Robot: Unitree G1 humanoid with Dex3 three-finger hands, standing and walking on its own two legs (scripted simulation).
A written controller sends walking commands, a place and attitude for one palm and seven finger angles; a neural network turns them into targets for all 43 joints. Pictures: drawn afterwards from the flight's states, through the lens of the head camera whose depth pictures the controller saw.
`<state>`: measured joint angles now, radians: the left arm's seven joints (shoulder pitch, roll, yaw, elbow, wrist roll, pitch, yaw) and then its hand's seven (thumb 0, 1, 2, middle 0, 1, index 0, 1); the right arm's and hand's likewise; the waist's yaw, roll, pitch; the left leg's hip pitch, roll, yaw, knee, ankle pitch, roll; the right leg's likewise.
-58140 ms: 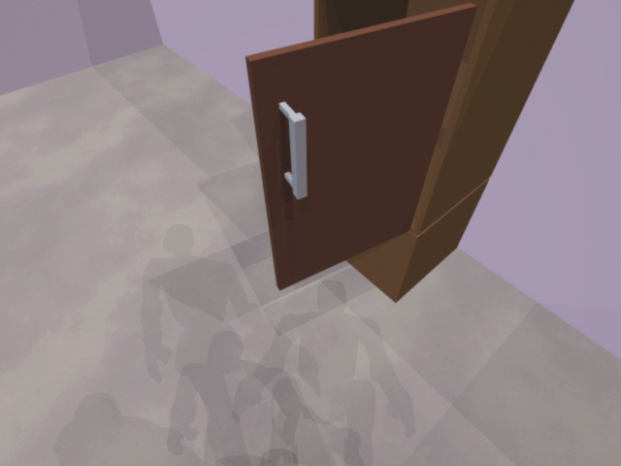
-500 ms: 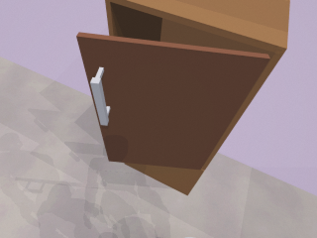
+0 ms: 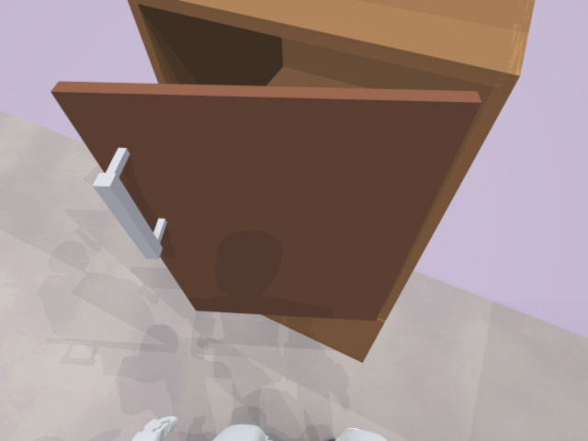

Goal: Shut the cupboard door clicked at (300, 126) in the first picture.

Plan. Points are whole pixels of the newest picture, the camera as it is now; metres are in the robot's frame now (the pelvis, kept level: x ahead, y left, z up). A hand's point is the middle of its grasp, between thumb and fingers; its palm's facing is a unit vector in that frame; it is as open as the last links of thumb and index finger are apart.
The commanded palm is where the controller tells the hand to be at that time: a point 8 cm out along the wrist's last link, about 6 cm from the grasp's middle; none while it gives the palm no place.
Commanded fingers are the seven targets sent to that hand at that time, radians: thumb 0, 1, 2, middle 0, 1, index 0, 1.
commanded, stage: come to a stop and stand still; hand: left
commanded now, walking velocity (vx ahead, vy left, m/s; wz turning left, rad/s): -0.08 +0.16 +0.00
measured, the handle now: (138, 208) +0.37 +0.22 +0.11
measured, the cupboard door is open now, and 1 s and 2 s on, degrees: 22 22 22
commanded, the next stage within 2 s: look again from close up in 1.02 s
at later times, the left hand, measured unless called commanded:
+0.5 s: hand out of the picture -0.03 +0.24 -0.17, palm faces +0.10 -0.97 -0.21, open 7.4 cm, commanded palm none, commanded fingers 0.00 0.90 0.90 -0.20 -0.30 -0.20 -0.30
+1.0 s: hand out of the picture -0.07 +0.21 -0.16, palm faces +0.03 -0.98 -0.20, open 7.3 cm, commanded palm none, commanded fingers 0.00 0.90 0.90 -0.20 -0.30 -0.20 -0.30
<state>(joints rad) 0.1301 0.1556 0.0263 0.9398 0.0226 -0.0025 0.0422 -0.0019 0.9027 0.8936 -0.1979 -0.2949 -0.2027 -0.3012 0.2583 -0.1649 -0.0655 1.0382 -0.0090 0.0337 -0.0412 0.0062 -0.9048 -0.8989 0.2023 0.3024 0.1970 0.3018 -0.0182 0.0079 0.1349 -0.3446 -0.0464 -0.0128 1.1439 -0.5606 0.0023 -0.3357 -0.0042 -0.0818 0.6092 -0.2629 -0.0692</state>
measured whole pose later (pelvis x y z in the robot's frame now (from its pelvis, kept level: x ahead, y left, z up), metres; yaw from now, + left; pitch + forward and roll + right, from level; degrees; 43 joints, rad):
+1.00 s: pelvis -0.08 +0.04 +0.02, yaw +1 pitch -1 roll +0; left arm 0.26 0.15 0.00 1.11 0.01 0.00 0.04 0.01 0.92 0.89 -0.20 -0.29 -0.20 -0.30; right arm 0.31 -0.12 0.01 1.15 -0.02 0.00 -0.02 0.01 -0.91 -0.90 0.20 0.30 0.20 0.30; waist 0.00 -0.01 0.04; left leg -0.17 -0.01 0.03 0.40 -0.21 0.01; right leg -0.20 -0.01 0.00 0.43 -0.21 0.00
